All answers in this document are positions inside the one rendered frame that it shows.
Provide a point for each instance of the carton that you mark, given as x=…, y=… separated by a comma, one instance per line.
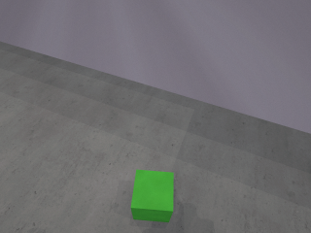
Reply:
x=153, y=196

